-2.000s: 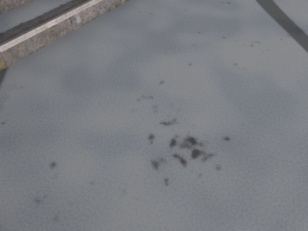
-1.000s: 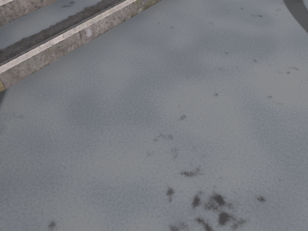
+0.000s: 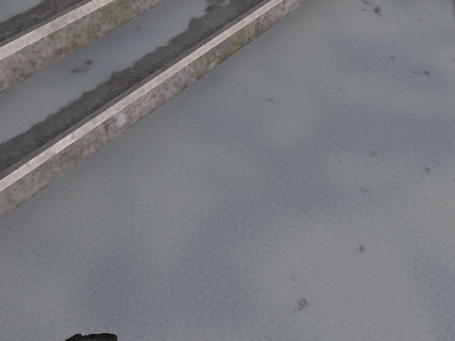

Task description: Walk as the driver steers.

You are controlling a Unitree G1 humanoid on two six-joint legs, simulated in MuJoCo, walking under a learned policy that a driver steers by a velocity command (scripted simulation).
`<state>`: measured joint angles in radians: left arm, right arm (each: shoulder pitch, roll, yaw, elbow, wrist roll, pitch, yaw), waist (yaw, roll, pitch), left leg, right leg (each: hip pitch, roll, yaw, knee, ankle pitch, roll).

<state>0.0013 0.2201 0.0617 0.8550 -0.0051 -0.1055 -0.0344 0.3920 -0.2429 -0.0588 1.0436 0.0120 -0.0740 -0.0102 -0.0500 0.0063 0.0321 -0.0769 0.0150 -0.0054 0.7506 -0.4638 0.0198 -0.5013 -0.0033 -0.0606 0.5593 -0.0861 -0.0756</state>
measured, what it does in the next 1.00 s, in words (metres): walks ahead: left foot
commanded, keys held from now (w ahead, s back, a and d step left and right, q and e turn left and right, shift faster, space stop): w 0.78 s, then w+q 0.22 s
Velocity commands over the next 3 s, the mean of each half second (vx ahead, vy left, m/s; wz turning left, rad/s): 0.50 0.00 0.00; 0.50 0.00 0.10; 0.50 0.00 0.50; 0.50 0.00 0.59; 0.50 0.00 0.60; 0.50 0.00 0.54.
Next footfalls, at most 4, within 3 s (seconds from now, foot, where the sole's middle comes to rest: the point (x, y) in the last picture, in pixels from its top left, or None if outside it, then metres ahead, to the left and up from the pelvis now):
0.50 left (184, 339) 0.46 0.14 -0.76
1.06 right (260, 238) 0.76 -0.10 -0.76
1.54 left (174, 200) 0.93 0.18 -0.76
2.02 right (186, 140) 1.20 0.14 -0.76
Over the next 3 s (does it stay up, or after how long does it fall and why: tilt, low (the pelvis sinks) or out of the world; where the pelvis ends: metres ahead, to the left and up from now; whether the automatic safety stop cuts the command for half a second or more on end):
stays up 1.29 0.63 0.19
